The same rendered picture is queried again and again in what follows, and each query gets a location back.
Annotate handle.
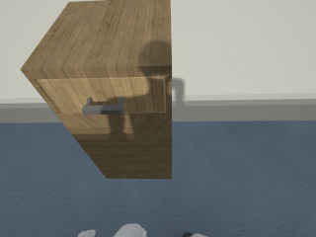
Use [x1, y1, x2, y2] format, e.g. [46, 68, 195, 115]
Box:
[82, 96, 124, 116]

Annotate robot left thigh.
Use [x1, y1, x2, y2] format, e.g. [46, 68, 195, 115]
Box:
[114, 223, 147, 237]

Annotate drawer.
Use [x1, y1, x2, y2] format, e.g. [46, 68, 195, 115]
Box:
[37, 76, 166, 114]

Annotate cabinet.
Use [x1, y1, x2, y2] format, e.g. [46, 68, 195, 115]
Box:
[20, 0, 172, 180]

